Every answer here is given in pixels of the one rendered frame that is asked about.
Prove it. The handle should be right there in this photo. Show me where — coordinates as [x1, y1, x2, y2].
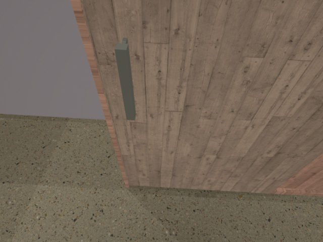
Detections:
[115, 38, 136, 120]

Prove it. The wardrobe door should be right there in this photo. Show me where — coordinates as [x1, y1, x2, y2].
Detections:
[80, 0, 323, 194]
[279, 154, 323, 191]

